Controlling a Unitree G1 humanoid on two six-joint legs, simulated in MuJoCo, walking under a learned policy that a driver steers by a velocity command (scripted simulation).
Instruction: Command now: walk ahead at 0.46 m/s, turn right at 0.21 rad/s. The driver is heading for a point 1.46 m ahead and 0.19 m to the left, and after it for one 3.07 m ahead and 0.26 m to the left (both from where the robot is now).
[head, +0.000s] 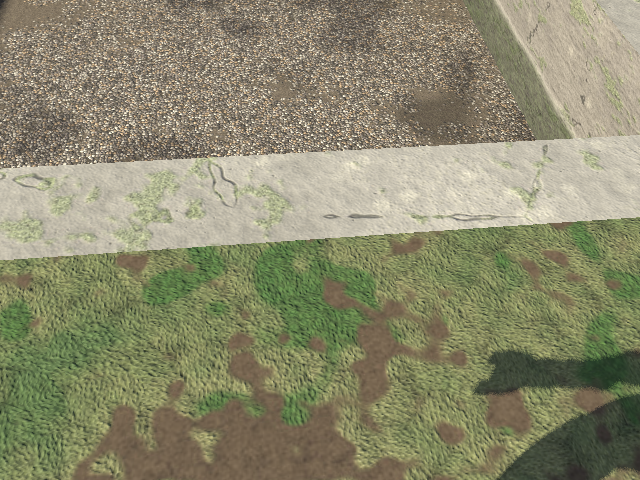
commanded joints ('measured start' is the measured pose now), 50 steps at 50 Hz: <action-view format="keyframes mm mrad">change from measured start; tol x32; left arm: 1 -175 12 -13 -118 -5 -24 -16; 9 312 291 79 -1 5 -12 -4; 50 -63 27 -10 9 8 -32 10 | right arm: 1 -30 -200 -39 -58 14 -9 -1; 29 -447 -98 20 -245 6 -11 52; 36 67 -266 -46 -129 -3 1 37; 50 -92 -184 -15 -96 -2 -11 10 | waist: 1 -11 155 77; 9 171 -263 -368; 28 155 12 92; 36 -27 306 -449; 50 36 94 43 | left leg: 1 -94 212 -108 -119 184 166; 7 -66 205 -17 265 683 96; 9 -614 -20 -14 919 -251 2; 11 -783 62 -121 1061 -221 34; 31 -603 55 -42 264 249 53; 34 -89 31 -20 280 240 135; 36 458 393 -784 106 -21 354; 41 -116 231 -344 -52 105 232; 50 -148 159 -99 -133 285 205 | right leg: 1 56 19 -73 -148 64 3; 7 530 100 -124 -304 4 -119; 9 1073 -312 587 -420 -297 -329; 17 496 -152 178 -660 51 -267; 33 742 -146 -7 -355 613 -151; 37 -88 79 85 545 -434 -43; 50 31 -48 -30 -117 204 8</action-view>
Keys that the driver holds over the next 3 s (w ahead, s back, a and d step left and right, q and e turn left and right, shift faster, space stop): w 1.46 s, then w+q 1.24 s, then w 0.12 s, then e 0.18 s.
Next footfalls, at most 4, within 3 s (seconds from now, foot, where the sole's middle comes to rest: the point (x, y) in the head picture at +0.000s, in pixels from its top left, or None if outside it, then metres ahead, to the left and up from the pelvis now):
0.14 right None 0.24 -0.15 -0.78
0.68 left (266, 445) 0.57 0.07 -0.78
1.22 right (363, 321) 0.86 -0.17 -0.78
1.74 left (265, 244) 1.12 0.06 -0.78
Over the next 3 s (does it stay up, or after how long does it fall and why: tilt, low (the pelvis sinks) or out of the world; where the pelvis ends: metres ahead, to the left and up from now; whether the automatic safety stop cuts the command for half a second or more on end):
stays up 1.27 0.08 -0.01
